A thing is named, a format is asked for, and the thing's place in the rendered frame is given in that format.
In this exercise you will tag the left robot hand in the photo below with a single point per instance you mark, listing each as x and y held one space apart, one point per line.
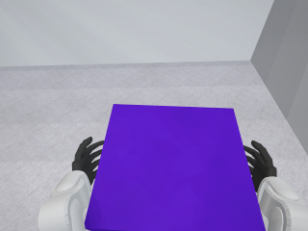
83 159

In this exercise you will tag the left robot forearm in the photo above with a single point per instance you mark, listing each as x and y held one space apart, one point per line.
63 211

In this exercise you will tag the carton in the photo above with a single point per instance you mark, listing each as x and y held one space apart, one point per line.
173 168

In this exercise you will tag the right robot forearm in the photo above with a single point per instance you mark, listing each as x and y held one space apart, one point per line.
282 206

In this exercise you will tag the right robot hand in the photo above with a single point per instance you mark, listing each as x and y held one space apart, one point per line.
262 164

